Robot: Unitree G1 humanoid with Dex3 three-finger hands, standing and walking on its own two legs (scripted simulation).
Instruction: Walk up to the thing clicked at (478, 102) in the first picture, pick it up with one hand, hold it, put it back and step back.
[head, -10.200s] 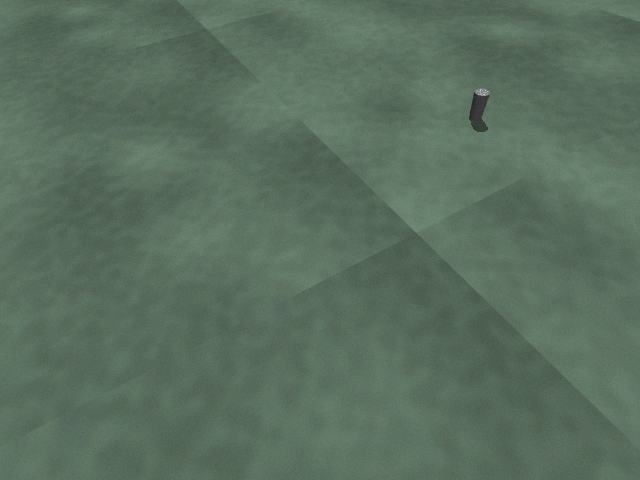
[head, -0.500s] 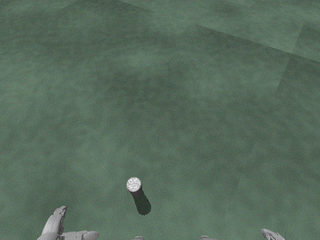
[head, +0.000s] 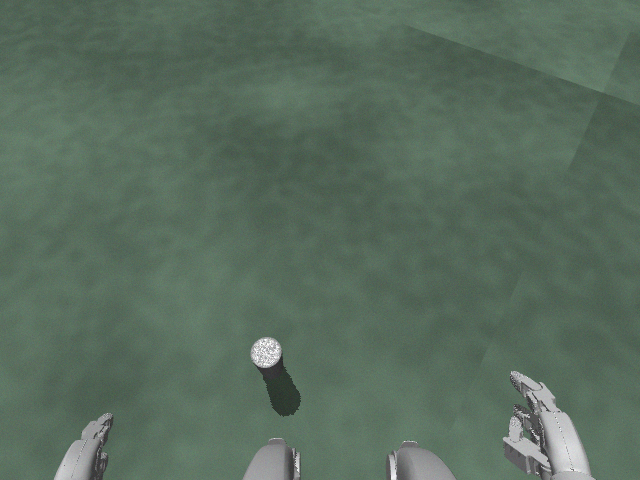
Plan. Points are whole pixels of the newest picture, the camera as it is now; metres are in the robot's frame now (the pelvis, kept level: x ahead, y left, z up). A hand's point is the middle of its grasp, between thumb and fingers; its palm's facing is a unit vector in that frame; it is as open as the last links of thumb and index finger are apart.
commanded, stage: go down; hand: left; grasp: from the side
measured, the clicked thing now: (269, 360) +0.43 +0.18 -0.62
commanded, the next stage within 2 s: none
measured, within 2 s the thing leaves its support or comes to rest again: neither
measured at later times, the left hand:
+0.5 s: hand (149, 395) +0.26 +0.31 -0.21, palm faces +0.08 -0.98 -0.20, open 17.5 cm
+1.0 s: hand (148, 368) +0.32 +0.35 -0.27, palm faces +0.10 -0.98 -0.14, open 17.3 cm
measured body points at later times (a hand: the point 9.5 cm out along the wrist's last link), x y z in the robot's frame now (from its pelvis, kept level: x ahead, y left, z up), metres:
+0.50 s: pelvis -0.04 +0.00 -0.14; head +0.12 +0.02 +0.28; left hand +0.25 +0.37 -0.19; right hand +0.13 -0.28 -0.24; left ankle +0.00 +0.12 -0.66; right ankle +0.01 -0.13 -0.66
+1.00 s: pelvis -0.08 +0.00 -0.24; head +0.13 +0.04 +0.16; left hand +0.31 +0.40 -0.26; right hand +0.05 -0.29 -0.34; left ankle +0.00 +0.12 -0.66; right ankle +0.01 -0.13 -0.66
